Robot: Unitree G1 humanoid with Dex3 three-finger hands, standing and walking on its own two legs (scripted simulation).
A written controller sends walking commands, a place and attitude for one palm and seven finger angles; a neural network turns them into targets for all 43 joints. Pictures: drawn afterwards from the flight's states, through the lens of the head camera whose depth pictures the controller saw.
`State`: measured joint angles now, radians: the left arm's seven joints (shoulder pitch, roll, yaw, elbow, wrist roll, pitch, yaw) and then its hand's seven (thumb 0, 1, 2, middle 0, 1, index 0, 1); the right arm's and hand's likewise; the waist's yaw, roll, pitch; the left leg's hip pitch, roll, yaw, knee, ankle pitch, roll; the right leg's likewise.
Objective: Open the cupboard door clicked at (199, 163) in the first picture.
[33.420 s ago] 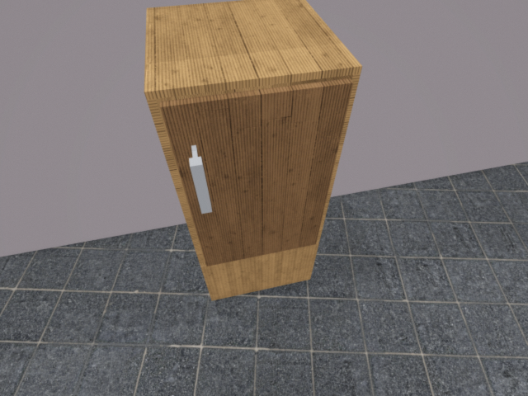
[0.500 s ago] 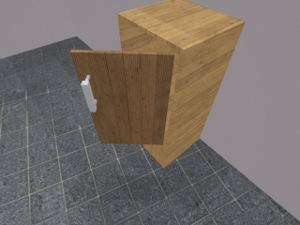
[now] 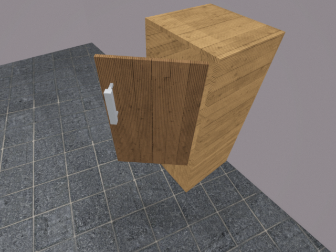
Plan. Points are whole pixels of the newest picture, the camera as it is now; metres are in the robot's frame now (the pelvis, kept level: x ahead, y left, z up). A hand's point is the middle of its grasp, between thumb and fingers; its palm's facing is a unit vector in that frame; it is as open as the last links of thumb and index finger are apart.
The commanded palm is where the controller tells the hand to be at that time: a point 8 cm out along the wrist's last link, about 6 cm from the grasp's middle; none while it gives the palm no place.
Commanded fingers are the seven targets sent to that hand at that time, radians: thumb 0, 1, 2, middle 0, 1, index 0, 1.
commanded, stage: look again from close up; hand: left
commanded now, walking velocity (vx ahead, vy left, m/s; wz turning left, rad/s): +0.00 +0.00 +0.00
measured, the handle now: (112, 104) +0.60 +0.24 -0.02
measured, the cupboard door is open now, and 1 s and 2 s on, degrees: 49 49 49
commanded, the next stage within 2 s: shuffle to correct the standing spot in 0.22 s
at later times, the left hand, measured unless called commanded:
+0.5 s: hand out of the picture -0.08 +0.21 -0.17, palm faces +0.04 -0.98 -0.19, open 7.3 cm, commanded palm none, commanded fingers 0.00 0.90 0.90 -0.20 -0.30 -0.20 -0.30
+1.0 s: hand out of the picture +0.03 +0.23 -0.15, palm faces -0.05 -0.98 -0.20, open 7.2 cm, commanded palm none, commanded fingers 0.00 0.90 0.90 -0.20 -0.30 -0.20 -0.30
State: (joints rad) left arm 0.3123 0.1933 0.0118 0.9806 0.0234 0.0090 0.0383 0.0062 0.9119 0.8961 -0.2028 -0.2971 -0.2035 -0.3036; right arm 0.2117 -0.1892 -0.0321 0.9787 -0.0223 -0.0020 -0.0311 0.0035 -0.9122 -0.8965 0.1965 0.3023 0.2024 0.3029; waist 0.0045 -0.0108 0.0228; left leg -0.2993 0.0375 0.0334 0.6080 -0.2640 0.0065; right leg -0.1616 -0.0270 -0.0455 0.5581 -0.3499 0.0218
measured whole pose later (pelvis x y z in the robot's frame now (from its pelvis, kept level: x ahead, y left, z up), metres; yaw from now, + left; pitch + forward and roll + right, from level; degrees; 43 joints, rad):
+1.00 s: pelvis -0.03 +0.05 +0.01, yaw -4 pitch -1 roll +0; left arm 0.28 0.15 0.05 1.01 0.03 0.01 0.01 0.02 0.95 0.90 -0.20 -0.30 -0.20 -0.30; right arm 0.41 -0.10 -0.04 1.10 -0.04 -0.02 -0.02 0.00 -0.91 -0.90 0.20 0.30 0.21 0.30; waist -0.06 0.02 -0.03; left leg -0.22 -0.02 0.13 0.38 -0.16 0.08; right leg -0.30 -0.05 -0.07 0.63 -0.37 -0.03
